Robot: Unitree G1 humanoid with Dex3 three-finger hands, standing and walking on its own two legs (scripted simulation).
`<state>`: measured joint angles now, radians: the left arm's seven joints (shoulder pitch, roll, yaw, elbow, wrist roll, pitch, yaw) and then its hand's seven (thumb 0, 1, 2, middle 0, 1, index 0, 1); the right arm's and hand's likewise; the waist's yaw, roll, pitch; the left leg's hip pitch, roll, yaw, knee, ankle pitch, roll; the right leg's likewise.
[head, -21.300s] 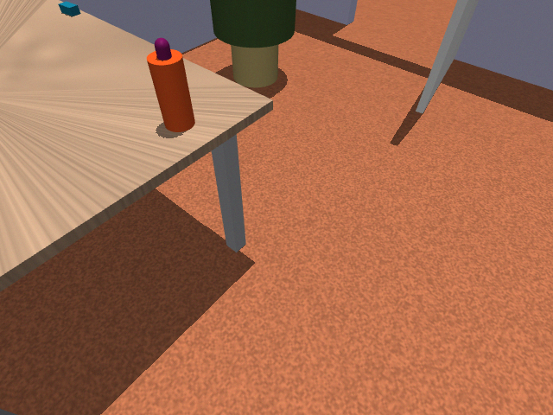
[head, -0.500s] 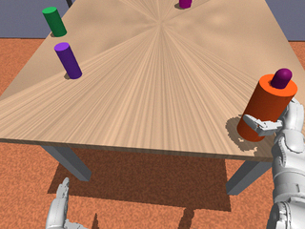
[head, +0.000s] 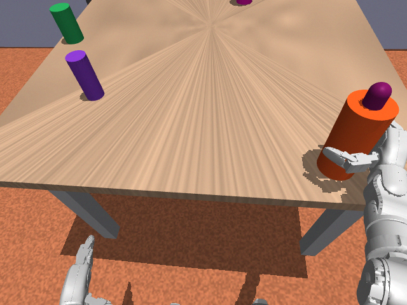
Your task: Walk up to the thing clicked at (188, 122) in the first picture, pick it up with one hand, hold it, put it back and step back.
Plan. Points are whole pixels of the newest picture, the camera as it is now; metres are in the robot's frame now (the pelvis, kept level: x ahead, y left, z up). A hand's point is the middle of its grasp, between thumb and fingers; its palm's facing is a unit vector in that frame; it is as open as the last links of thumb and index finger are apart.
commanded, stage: open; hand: right
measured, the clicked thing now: (355, 132) +0.44 -0.25 +0.10
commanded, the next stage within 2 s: withdraw in 0.30 s
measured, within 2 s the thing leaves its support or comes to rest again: rests again in 0.32 s
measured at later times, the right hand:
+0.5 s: hand (357, 134) +0.44 -0.25 +0.09, palm faces +0.28 +0.96 +0.02, open 15.3 cm
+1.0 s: hand out of the picture +0.43 -0.34 +0.19, palm faces +0.36 +0.92 -0.18, open 17.1 cm
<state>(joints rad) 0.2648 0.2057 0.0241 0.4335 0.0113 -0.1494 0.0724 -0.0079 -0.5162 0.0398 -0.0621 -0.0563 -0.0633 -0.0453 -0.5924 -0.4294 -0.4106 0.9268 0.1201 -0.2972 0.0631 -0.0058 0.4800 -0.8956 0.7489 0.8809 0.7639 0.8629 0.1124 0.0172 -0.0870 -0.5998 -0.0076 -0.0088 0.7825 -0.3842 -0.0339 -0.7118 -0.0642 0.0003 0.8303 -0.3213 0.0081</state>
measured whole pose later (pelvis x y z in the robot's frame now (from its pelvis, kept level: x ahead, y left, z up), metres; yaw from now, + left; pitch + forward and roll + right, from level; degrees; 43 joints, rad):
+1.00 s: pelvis +0.01 +0.00 +0.02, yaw +0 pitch +8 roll +1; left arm 0.30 0.25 0.02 0.37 -0.05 -0.09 0.06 -0.01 -0.54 0.05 -0.07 -0.06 -0.06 -0.06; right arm -0.73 -0.71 -0.43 1.05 0.06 -0.09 0.19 -0.01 0.48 -0.05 0.07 0.06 0.08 0.05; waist 0.06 -0.02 -0.11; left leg -0.46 0.02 -0.02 0.68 -0.36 -0.04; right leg -0.55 -0.04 -0.02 0.70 -0.29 0.00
